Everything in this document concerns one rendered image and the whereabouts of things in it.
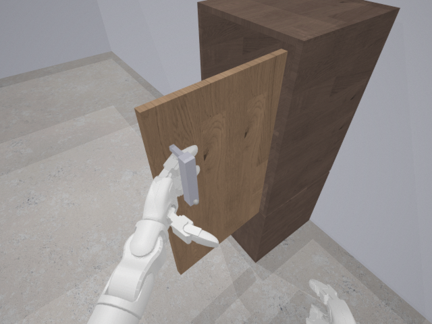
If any right robot hand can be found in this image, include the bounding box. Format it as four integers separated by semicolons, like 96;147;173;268
306;279;356;324

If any left robot hand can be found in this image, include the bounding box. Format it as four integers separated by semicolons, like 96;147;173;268
142;145;219;248

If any robot left forearm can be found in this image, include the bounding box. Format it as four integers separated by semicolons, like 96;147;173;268
87;219;169;324

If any handle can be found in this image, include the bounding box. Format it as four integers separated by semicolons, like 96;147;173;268
169;144;199;206

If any cupboard door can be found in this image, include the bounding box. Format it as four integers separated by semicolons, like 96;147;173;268
134;49;288;275

